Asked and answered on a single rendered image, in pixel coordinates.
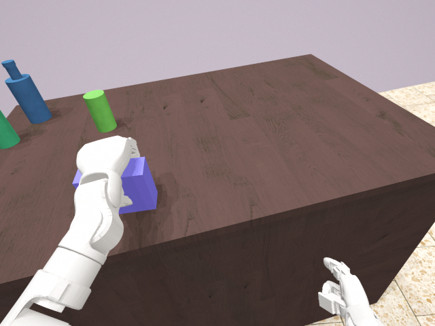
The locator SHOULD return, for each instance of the left robot upper arm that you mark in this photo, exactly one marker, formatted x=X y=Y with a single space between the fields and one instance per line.
x=30 y=317

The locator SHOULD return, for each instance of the right robot forearm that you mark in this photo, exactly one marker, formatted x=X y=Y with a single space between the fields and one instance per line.
x=361 y=315

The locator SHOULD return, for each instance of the left robot forearm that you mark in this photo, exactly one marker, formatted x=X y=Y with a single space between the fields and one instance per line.
x=95 y=230

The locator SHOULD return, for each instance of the sponge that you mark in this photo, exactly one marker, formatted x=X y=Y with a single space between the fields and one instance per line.
x=138 y=185

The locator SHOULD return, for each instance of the table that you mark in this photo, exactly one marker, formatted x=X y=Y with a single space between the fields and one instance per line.
x=262 y=171

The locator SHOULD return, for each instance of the left robot hand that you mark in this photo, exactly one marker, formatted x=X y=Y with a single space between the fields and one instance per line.
x=113 y=153

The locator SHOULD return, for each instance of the right robot hand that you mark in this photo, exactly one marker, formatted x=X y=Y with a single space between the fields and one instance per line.
x=336 y=298

